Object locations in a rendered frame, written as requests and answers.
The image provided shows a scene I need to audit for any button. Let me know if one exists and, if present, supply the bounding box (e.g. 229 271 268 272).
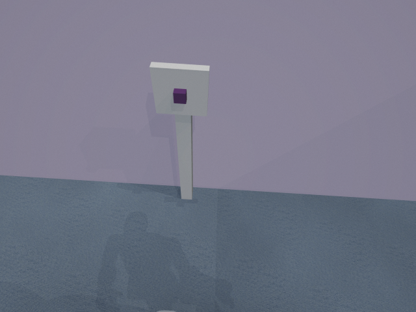
173 88 187 104

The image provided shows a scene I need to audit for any panel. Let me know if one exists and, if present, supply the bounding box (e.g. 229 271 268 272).
149 62 210 200

